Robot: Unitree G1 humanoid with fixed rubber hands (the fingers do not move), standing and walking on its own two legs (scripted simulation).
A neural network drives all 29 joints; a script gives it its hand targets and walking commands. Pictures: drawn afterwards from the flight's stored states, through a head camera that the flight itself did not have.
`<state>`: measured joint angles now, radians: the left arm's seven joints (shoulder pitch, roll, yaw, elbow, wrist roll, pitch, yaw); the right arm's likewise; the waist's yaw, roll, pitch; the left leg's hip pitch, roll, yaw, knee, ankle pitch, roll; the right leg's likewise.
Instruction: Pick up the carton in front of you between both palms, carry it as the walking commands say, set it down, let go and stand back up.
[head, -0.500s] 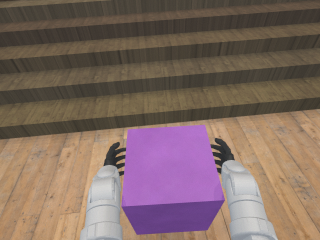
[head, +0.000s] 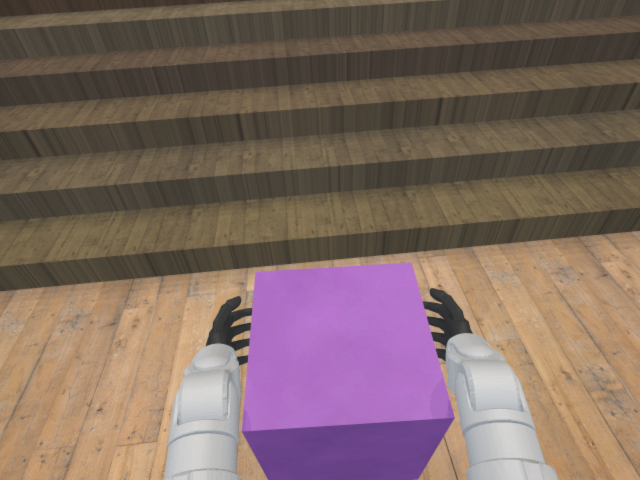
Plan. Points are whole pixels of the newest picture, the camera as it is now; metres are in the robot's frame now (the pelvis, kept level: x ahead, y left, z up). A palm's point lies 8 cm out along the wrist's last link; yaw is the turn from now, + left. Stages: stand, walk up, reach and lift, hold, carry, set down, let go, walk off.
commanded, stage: reach and lift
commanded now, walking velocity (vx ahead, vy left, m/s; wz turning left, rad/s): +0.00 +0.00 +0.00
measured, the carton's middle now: (339, 379) +0.28 +0.00 -0.04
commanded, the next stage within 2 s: hold in 0.16 s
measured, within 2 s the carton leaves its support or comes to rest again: neither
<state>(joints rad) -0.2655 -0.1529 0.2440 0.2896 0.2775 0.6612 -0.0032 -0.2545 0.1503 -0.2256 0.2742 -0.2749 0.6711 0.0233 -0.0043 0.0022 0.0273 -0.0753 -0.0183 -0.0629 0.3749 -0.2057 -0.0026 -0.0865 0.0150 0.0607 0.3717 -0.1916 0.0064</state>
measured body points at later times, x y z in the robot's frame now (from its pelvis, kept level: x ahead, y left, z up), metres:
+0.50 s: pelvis -0.01 +0.00 +0.00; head -0.06 +0.00 +0.45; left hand +0.29 +0.15 +0.04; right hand +0.28 -0.15 +0.04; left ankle +0.01 +0.12 -0.75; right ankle +0.01 -0.12 -0.75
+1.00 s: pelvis -0.01 +0.00 +0.00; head -0.05 +0.00 +0.45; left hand +0.29 +0.15 +0.04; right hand +0.29 -0.15 +0.04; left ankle +0.01 +0.12 -0.75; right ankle +0.01 -0.13 -0.75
